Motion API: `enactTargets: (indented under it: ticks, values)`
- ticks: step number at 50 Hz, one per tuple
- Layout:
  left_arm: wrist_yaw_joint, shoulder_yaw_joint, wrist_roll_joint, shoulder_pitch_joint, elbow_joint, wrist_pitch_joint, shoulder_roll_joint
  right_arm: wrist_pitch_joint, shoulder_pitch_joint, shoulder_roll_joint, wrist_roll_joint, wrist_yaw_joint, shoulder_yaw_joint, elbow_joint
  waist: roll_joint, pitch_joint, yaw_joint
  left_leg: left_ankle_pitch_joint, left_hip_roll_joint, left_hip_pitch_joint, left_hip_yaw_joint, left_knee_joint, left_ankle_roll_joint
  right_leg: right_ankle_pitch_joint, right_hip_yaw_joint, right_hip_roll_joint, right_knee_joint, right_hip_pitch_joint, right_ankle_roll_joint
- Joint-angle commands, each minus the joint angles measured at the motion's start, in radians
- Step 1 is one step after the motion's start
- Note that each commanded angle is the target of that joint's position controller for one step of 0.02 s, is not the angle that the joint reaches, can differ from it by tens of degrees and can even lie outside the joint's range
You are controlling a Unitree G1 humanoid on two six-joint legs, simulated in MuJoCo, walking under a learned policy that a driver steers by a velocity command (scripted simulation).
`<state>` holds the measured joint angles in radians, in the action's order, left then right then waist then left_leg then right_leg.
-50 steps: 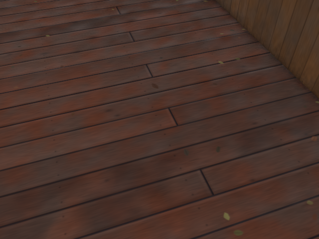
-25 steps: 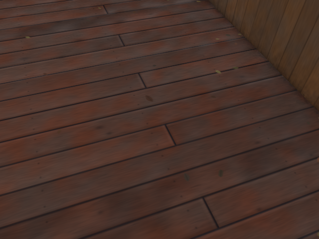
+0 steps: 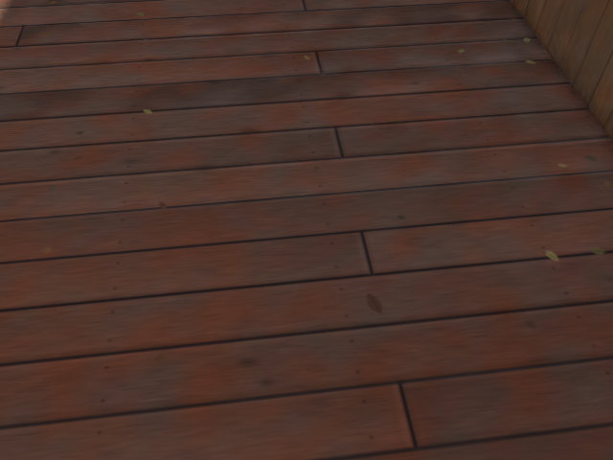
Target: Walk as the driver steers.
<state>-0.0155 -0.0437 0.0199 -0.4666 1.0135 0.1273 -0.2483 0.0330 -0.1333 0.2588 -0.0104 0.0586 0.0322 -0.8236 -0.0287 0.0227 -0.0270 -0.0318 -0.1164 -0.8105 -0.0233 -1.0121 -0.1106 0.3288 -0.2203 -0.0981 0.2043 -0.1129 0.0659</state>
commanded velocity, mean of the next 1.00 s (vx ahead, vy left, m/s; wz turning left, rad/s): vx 1.00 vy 0.00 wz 0.71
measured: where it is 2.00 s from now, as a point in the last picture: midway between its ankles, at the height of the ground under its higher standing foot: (141, 130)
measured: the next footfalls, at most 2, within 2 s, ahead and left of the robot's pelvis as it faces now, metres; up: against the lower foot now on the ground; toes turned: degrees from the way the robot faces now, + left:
left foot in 0.16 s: +0.36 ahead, +0.04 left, +0.00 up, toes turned +12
right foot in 0.58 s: +0.82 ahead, +0.00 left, +0.00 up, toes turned +34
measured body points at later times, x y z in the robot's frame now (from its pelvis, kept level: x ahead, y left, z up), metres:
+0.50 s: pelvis +0.48 +0.04 +0.00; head +0.52 +0.06 +0.45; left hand +0.67 +0.33 -0.05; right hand +0.55 -0.25 -0.12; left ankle +0.32 +0.03 -0.73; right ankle +0.76 -0.06 -0.68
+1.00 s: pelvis +0.89 +0.24 -0.02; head +0.91 +0.27 +0.43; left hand +0.62 +0.34 -0.14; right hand +1.24 +0.31 -0.05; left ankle +0.95 +0.40 -0.73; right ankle +0.79 -0.02 -0.72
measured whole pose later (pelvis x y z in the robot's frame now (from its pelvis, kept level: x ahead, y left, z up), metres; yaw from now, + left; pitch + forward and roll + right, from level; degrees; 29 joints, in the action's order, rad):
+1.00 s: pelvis +0.89 +0.24 -0.02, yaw +42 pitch +3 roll -2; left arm -0.01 -0.02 0.01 -0.60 0.98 0.09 -0.25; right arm 0.07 0.11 0.26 -0.06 0.06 -0.03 -0.59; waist -0.02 0.02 -0.11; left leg 0.13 0.02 -0.58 -0.04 -0.59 -0.14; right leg 0.44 -0.12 0.04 0.30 -0.19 -0.02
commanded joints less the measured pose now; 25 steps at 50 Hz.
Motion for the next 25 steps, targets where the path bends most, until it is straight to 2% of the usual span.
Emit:
enactTargets:
  ticks: [1,3,4,5,6,7,8,9,10,11,12,13,14,15,16,17,19,20,23,25]
  values:
    - [0.017,0.003,-0.009,0.044,-0.061,0.028,-0.079,0.014,0.136,0.001,0.002,0.016,-0.019,0.095,0.041,0.160,0.024,-0.127,0.056,0.167,-0.133,0.203,-0.020,-0.766,-0.040,0.219,-0.155,0.245,-0.053]
    - [0.042,0.002,-0.011,0.026,-0.068,0.022,-0.123,0.018,0.123,0.028,-0.003,0.019,-0.016,0.090,0.081,0.100,0.044,-0.149,0.129,0.249,-0.194,0.298,-0.046,-1.168,-0.066,0.248,-0.061,0.103,-0.079]
    - [0.059,-0.006,-0.009,0.030,-0.079,0.011,-0.156,0.016,0.080,0.051,-0.002,0.018,-0.010,0.076,0.111,0.054,0.074,-0.119,0.168,0.306,-0.212,0.318,-0.056,-1.337,-0.072,0.264,0.028,0.041,-0.087]
    - [0.074,-0.016,-0.003,0.051,-0.094,-0.005,-0.191,0.012,-0.006,0.083,-0.001,0.014,0.000,0.054,0.140,-0.006,0.128,-0.062,0.204,0.402,-0.215,0.325,-0.068,-1.473,-0.067,0.286,0.155,0.008,-0.091]
    - [0.082,-0.027,0.007,0.093,-0.113,-0.026,-0.220,0.007,-0.166,0.127,-0.002,0.008,0.019,0.011,0.156,-0.086,0.215,0.004,0.235,0.566,-0.201,0.316,-0.088,-1.550,-0.054,0.305,0.364,0.024,-0.085]
    - [0.083,-0.036,0.021,0.159,-0.139,-0.044,-0.237,0.002,-0.390,0.177,-0.002,-0.005,0.046,-0.055,0.157,-0.173,0.317,0.080,0.230,0.773,-0.139,0.327,-0.132,-1.510,-0.024,0.322,0.647,0.102,-0.070]
    - [0.065,-0.048,0.021,0.217,-0.148,-0.057,-0.240,-0.002,-0.518,0.214,0.008,-0.028,0.077,-0.091,0.070,-0.181,0.377,0.143,0.180,0.926,-0.037,0.429,-0.189,-0.997,-0.031,0.229,1.073,0.256,-0.056]
    - [0.038,-0.007,0.039,0.259,-0.203,-0.033,-0.071,-0.013,-0.416,0.253,0.018,-0.043,0.091,-0.097,-0.192,-0.076,0.238,-0.012,0.078,1.017,0.164,0.332,-0.215,0.113,0.040,0.053,1.423,0.652,-0.054]
    - [0.031,0.009,-0.004,0.187,-0.319,-0.010,-0.046,-0.019,-0.351,0.337,-0.016,-0.040,0.106,-0.057,-0.223,-0.262,0.133,0.199,-0.094,1.246,0.668,0.522,-0.440,0.196,0.250,0.031,1.590,0.969,-0.089]
    - [0.026,0.020,0.012,0.243,-0.333,0.018,-0.084,-0.019,-0.318,0.272,-0.020,-0.048,0.103,-0.028,-0.027,-0.220,0.146,0.484,-0.149,1.180,0.851,0.747,-0.407,0.107,0.330,0.085,1.476,1.036,-0.061]
    - [0.020,0.015,0.012,0.270,-0.325,0.027,-0.117,-0.015,-0.281,0.196,-0.019,-0.055,0.088,-0.035,0.115,-0.068,0.096,0.539,-0.129,0.987,0.786,0.813,-0.343,0.026,0.331,0.137,1.341,1.003,-0.054]
    - [0.021,0.016,0.030,0.289,-0.325,0.019,-0.111,-0.006,-0.243,0.173,-0.014,-0.056,0.079,-0.038,0.159,0.003,0.044,0.457,-0.083,0.825,0.699,0.822,-0.301,0.018,0.322,0.165,1.258,0.937,-0.066]
    - [0.020,0.022,0.051,0.281,-0.327,-0.004,-0.104,0.013,-0.223,0.173,-0.008,-0.062,0.075,-0.024,0.162,0.030,0.009,0.356,-0.044,0.703,0.635,0.817,-0.290,0.022,0.327,0.187,1.196,0.868,-0.088]
    - [0.017,0.026,0.061,0.281,-0.328,-0.031,-0.097,0.028,-0.207,0.152,-0.001,-0.066,0.064,-0.024,0.169,0.058,-0.019,0.315,0.002,0.590,0.561,0.828,-0.274,0.023,0.316,0.213,1.130,0.815,-0.111]
    - [0.013,0.031,0.063,0.299,-0.344,-0.050,-0.089,0.043,-0.199,0.156,0.005,-0.063,0.062,-0.017,0.156,0.070,-0.028,0.292,0.042,0.497,0.499,0.842,-0.262,0.024,0.297,0.230,1.031,0.763,-0.128]
    - [0.008,0.036,0.062,0.354,-0.371,-0.058,-0.085,0.054,-0.195,0.178,0.006,-0.061,0.067,-0.008,0.141,0.085,-0.017,0.237,0.082,0.434,0.448,0.861,-0.254,-0.023,0.266,0.234,0.927,0.728,-0.141]
    - [-0.003,0.049,0.041,0.480,-0.427,-0.059,-0.070,0.064,-0.226,0.188,0.005,-0.058,0.074,-0.006,0.091,0.105,0.028,0.103,0.131,0.387,0.392,0.864,-0.222,-0.204,0.233,0.222,0.709,0.664,-0.149]
    - [-0.006,0.055,0.029,0.519,-0.445,-0.059,-0.058,0.064,-0.245,0.194,0.009,-0.052,0.080,-0.007,0.062,0.094,0.055,0.036,0.149,0.407,0.373,0.851,-0.195,-0.303,0.222,0.204,0.605,0.630,-0.141]
    - [-0.003,0.055,0.007,0.577,-0.477,-0.054,-0.071,0.059,-0.308,0.213,0.017,-0.040,0.094,-0.010,-0.005,0.036,0.122,-0.154,0.130,0.563,0.392,0.805,-0.144,-0.436,0.207,0.145,0.429,0.573,-0.111]
    - [0.003,0.047,0.007,0.561,-0.485,-0.048,-0.100,0.054,-0.299,0.221,0.014,-0.047,0.099,-0.001,-0.026,0.009,0.110,-0.247,0.115,0.649,0.411,0.729,-0.106,-0.408,0.227,0.118,0.320,0.499,-0.096]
